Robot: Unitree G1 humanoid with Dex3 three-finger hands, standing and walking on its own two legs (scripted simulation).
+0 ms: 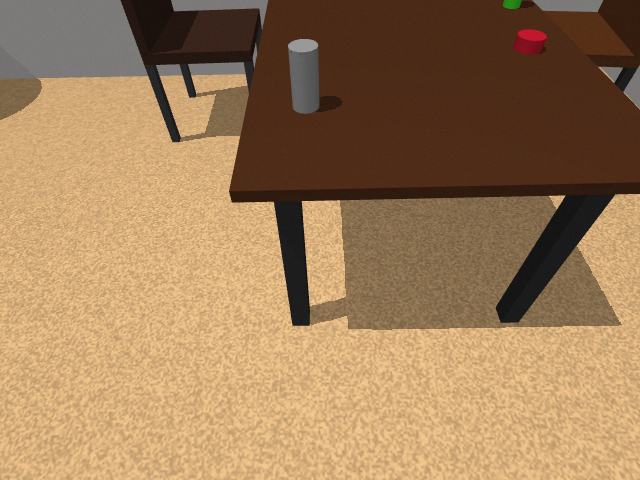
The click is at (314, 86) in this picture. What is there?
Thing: squat round
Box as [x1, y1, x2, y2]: [288, 39, 319, 113]
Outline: 298,39 288,44 293,108 296,111 307,113 316,110 319,105 317,43 310,39
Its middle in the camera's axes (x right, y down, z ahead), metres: -0.02 -0.37 +0.91
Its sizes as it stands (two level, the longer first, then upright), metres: 0.066 0.066 0.147
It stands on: a support 0.73 m high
